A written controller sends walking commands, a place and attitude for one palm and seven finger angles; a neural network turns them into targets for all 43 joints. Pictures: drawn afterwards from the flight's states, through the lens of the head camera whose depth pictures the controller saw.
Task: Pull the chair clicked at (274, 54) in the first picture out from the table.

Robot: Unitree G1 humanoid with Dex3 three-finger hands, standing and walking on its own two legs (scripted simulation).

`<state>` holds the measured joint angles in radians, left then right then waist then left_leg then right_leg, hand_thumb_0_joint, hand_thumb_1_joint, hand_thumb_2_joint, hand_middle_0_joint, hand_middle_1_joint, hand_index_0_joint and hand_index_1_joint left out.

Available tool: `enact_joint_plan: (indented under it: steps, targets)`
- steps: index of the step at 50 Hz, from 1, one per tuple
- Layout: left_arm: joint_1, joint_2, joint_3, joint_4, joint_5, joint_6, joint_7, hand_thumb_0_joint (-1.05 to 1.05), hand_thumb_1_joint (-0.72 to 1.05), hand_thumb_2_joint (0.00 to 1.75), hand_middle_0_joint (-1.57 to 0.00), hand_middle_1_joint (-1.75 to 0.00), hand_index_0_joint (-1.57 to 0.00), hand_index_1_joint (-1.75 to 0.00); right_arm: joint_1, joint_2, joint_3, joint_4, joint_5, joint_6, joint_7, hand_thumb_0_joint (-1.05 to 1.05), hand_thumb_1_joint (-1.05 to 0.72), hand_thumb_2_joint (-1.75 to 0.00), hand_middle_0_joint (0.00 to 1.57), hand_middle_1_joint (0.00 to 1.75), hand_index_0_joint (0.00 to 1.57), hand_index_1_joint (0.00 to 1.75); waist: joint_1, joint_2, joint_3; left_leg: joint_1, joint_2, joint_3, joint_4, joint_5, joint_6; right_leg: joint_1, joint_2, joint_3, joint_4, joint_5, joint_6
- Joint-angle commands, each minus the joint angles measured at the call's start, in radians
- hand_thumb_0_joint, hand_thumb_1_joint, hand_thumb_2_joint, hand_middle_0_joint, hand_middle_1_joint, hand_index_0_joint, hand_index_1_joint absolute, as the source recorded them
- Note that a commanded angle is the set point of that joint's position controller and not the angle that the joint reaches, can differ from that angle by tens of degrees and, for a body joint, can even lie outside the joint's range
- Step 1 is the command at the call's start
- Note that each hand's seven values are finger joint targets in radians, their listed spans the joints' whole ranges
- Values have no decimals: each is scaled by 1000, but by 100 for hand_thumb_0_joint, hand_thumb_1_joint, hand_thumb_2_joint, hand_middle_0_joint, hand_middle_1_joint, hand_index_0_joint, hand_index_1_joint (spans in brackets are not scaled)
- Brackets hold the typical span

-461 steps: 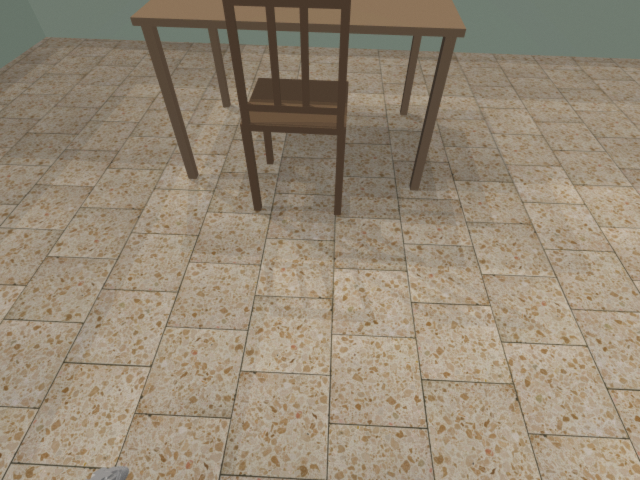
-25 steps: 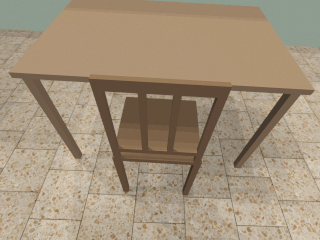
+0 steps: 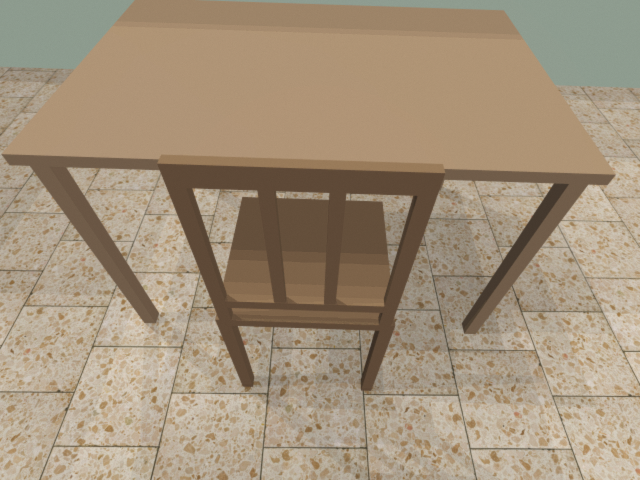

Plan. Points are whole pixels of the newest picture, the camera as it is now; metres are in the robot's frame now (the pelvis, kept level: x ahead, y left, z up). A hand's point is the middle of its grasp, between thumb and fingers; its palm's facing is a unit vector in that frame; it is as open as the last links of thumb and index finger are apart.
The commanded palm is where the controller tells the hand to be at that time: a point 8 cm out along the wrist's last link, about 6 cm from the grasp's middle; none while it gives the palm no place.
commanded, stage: look again from close up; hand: left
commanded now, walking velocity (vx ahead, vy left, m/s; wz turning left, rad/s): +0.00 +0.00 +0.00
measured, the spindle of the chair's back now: (274, 253) +0.48 +0.11 -0.08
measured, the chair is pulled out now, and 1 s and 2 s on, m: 0.00 0.00 0.00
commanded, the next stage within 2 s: raise the hand toward the chair's back in 0.74 s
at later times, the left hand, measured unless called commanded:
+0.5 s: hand out of the picture -0.02 +0.15 -0.17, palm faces +0.01 -0.98 -0.19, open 7.3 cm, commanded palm none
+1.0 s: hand (190, 467) +0.15 +0.17 -0.07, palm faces +0.22 -0.95 -0.21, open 7.4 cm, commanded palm +0.11 +0.19 -0.07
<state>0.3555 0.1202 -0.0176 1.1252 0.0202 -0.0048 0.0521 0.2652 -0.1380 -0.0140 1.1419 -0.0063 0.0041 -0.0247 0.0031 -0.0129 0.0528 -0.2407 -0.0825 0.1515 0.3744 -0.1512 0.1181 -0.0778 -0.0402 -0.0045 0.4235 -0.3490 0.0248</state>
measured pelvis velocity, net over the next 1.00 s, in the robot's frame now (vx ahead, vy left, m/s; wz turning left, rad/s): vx -0.01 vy -0.03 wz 0.07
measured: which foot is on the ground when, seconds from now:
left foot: down 0.00-1.00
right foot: down 0.00-1.00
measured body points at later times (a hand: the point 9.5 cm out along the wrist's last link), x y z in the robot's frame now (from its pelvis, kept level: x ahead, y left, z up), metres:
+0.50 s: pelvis +0.01 -0.01 +0.00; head +0.04 -0.02 +0.45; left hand -0.01 +0.20 -0.16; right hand +0.01 -0.23 -0.16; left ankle +0.04 +0.04 -0.74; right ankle -0.08 -0.13 -0.74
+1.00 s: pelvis -0.01 -0.03 -0.01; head +0.01 -0.04 +0.44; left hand +0.13 +0.22 -0.05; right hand +0.07 -0.27 -0.14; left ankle +0.04 +0.04 -0.74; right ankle -0.03 -0.13 -0.74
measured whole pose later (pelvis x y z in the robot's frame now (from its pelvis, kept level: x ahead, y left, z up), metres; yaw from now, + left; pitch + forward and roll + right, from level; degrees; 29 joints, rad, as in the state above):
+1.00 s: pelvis -0.01 -0.03 -0.01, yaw +4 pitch +2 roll +2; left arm 0.45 0.23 0.02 0.19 -0.13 -0.05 0.10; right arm 0.35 -0.21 0.01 0.83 0.02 -0.26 -0.04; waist -0.04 -0.02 0.01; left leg -0.37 -0.09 0.10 0.52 -0.19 0.08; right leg -0.30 -0.03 -0.04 0.67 -0.41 -0.01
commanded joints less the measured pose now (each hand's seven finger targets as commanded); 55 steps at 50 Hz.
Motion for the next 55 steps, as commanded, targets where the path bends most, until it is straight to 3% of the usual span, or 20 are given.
enact_joint_plan:
  steps: [1,4,8,10,21,29,33,41,42,43,44,45,46,47,48,50,51,52,53,55]
  targets:
    - [111,91,20,-5,-1,-4,7,0,90,90,-20,-30,-20,-30,67,-94,-10,-20,4,-16,-3,0,-90,-90,20,30,20,30,-6,-2,19,155,187,-222,-67,39,-64,-175,-73,56,-81,125,-49]
    - [104,88,20,-5,-1,-4,6,0,90,90,-20,-30,-20,-30,65,-90,-10,-19,5,-16,-4,0,-90,-90,20,30,20,30,-3,-8,43,142,189,-220,-67,38,-62,-179,-70,53,-86,120,-49]
    - [105,86,23,-4,-2,-5,6,0,90,90,-20,-30,-20,-30,70,-92,-10,-21,3,-19,-6,0,-90,-90,20,30,20,30,-5,-2,9,171,191,-224,-62,72,-63,-163,-71,53,-76,141,-49]
    - [96,89,20,-6,-2,-4,6,0,90,90,-20,-30,-20,-30,65,-93,-9,-20,5,-16,-5,0,-90,-90,20,30,20,30,-5,-16,45,146,189,-221,-65,48,-64,-173,-74,58,-90,128,-50]
    - [85,97,21,-15,-4,-8,7,0,90,90,-20,-30,-20,-30,60,-97,-7,-21,4,-18,-6,0,-90,-90,20,30,20,30,-6,-6,19,167,190,-211,-47,108,-64,-145,-79,65,-91,181,-54]
    - [76,102,21,-19,-5,-12,9,0,90,90,-20,-30,-20,-30,49,-100,-5,-19,6,-20,-9,0,-90,-90,20,30,20,30,-3,-31,14,170,193,-202,-19,205,-59,-116,-81,67,-94,278,-49]
    - [78,102,23,-15,-6,-8,8,0,90,90,-20,-30,-20,-30,50,-106,-5,-17,4,-19,-9,0,-90,-90,20,30,20,30,-5,5,8,186,193,-209,-40,160,-63,-124,-80,62,-91,215,-51]
    - [74,107,22,-14,-5,-9,7,0,90,90,-20,-30,-20,-30,47,-106,-4,-20,5,-16,-8,0,-90,-90,20,30,20,30,-6,-14,17,173,191,-209,-42,129,-65,-122,-83,65,-108,211,-53]
    - [59,117,8,-32,16,-40,38,0,90,90,-20,-30,-20,-30,39,-153,1,-104,-4,-40,2,0,-90,-90,20,30,20,30,-31,-76,8,138,206,-231,170,512,-77,-170,-60,56,-18,454,-38]
    - [-588,328,116,-1527,-167,-225,34,0,88,89,-20,-30,-20,-30,107,-336,-48,-436,37,-166,-31,0,-90,-90,20,30,20,30,-127,99,-542,525,149,-269,91,591,-102,-256,26,-63,117,435,-24]
    - [-440,394,143,-1560,-108,-211,69,0,85,88,-20,-29,-20,-29,18,-230,3,-402,41,-261,-56,0,-90,-90,20,30,20,30,-60,234,-499,559,185,-212,72,584,-115,-342,55,-34,219,120,-38]
    - [23,117,3,-1267,-120,-92,76,0,83,87,-19,-29,-19,-29,16,-214,-6,-392,33,-329,-44,0,-90,-90,20,30,20,30,-54,258,-397,470,203,-283,-12,428,-148,-420,57,-40,334,-39,-49]
    - [128,-54,-104,-1094,-158,-29,69,0,81,86,-19,-29,-19,-29,30,-184,-1,-371,53,-342,-35,0,-90,-90,20,30,20,30,-48,122,-205,255,167,-283,-19,296,-135,-433,38,-40,364,-38,-37]
    - [-19,-15,-91,-1214,-184,-70,47,0,78,85,-19,-28,-19,-28,11,-232,-23,-432,54,-344,-27,0,-90,-90,20,30,20,30,-62,57,-110,142,161,-283,38,143,-124,-470,33,-61,286,-67,-32]
    - [-49,51,-29,-1169,-172,-113,27,0,76,84,-19,-28,-19,-28,-9,-262,-34,-457,35,-348,-20,0,-90,-90,20,30,20,30,-83,-11,-88,48,141,-283,112,-54,-113,-512,42,-78,217,-73,-37]
    - [45,33,20,-1010,-189,-227,-50,0,71,82,-18,-27,-18,-27,-43,-264,-39,-526,18,-338,-9,0,-90,-90,20,30,20,30,-75,-136,-122,-145,97,-252,271,-191,-111,-568,46,-99,189,-67,-48]
    - [128,27,60,-936,-215,-301,-105,0,69,81,-18,-27,-18,-27,-77,-260,-41,-553,9,-331,-5,0,-90,-90,20,30,20,30,-38,-184,-144,-245,87,-236,339,-199,-110,-618,47,-94,243,-95,-53]
    - [175,58,109,-886,-249,-382,-170,0,67,80,-18,-26,-18,-26,-122,-256,-51,-575,9,-325,-4,0,-90,-90,20,30,20,30,-3,-292,-112,-381,78,-201,414,-217,-112,-665,42,-59,271,-162,-54]
    - [183,52,101,-899,-278,-465,-246,0,64,79,-17,-26,-17,-26,-151,-257,-53,-611,10,-323,2,0,-90,-90,20,30,20,30,11,-325,-113,-488,67,-181,471,-235,-116,-678,30,-4,295,-206,-52]
    - [197,152,198,-890,-296,-581,-378,0,60,77,-17,-25,-17,-25,-166,-251,-67,-675,28,-310,22,0,-90,-90,20,30,20,30,48,-130,-179,-579,57,-158,563,-224,-131,-635,-3,101,370,-133,-62]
